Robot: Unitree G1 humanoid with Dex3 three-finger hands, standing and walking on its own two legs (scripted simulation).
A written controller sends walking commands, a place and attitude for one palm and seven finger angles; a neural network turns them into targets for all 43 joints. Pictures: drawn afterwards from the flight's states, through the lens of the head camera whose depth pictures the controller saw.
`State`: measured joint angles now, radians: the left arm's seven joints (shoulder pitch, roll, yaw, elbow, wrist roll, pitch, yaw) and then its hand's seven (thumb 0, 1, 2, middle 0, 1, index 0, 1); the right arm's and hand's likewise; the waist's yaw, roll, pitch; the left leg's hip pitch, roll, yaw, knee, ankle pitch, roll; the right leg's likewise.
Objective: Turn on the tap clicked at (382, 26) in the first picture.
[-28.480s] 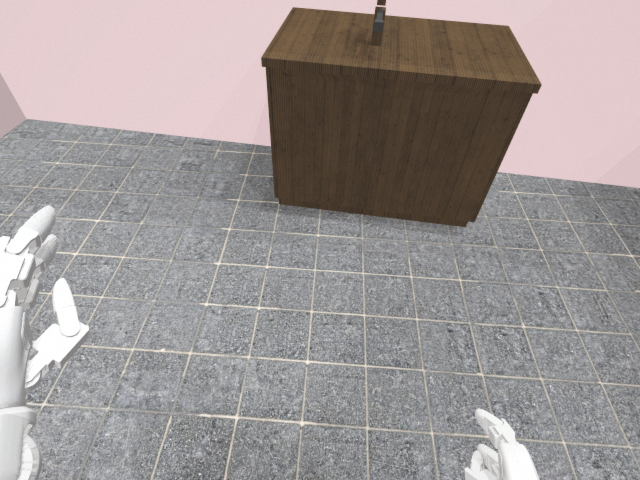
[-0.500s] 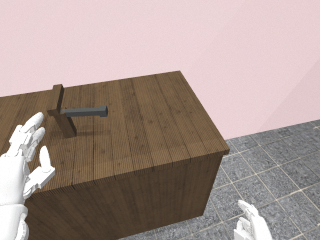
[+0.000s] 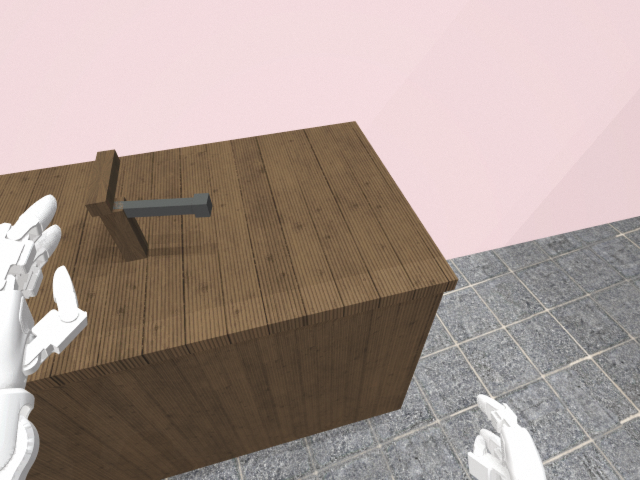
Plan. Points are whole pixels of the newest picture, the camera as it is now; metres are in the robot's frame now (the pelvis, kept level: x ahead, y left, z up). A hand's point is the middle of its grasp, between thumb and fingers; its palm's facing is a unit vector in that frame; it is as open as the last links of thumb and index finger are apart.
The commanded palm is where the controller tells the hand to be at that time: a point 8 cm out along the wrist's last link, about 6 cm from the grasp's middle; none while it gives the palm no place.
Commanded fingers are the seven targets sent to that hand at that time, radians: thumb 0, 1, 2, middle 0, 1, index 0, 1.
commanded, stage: step back with the hand held close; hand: left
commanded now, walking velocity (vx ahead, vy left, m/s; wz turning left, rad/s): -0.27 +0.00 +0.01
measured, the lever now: (202, 205) +0.50 +0.25 +0.06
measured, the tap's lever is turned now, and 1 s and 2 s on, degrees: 79 79 79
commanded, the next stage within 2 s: stop stepping back and stand still in 1.28 s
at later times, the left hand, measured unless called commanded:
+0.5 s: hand (31, 384) +0.15 +0.27 +0.16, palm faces +0.38 -0.83 -0.41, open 7.4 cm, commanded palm +0.10 +0.31 +0.18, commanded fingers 0.00 0.90 0.90 -0.20 -0.30 -0.20 -0.30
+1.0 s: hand (7, 437) +0.11 +0.25 +0.17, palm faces +0.38 -0.85 -0.37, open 7.4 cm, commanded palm +0.06 +0.30 +0.18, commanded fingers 0.00 0.90 0.90 -0.20 -0.30 -0.20 -0.30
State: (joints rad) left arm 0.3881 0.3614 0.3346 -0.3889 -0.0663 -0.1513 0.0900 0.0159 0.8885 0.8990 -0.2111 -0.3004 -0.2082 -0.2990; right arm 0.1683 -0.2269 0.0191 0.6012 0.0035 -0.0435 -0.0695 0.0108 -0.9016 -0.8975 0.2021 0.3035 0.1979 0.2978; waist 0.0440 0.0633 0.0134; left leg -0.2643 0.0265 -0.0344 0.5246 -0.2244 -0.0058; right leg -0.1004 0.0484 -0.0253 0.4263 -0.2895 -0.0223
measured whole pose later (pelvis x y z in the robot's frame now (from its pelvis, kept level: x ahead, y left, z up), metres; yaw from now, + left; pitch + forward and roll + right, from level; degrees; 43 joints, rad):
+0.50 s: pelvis -0.06 +0.03 -0.01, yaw +0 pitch +1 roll -3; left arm 0.47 0.37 0.34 -0.51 -0.05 -0.17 0.13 0.02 0.89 0.90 -0.21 -0.30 -0.21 -0.30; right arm 0.19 -0.21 0.02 0.57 0.00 -0.08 -0.08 0.01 -0.90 -0.90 0.20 0.30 0.20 0.30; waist 0.03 0.05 0.04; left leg -0.44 0.00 -0.02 0.56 -0.16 0.03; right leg -0.30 0.02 -0.02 0.52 -0.24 0.01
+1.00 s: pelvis -0.10 +0.02 -0.01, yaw +1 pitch +0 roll -2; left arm 0.48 0.38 0.34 -0.60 -0.04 -0.21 0.14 0.02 0.89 0.90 -0.21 -0.30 -0.21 -0.30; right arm 0.19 -0.19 0.01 0.60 -0.01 -0.09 -0.06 0.01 -0.90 -0.90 0.20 0.30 0.20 0.30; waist 0.01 -0.03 0.05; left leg -0.53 -0.01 -0.03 0.80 -0.36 -0.01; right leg -0.38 0.03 0.00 0.58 -0.21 -0.01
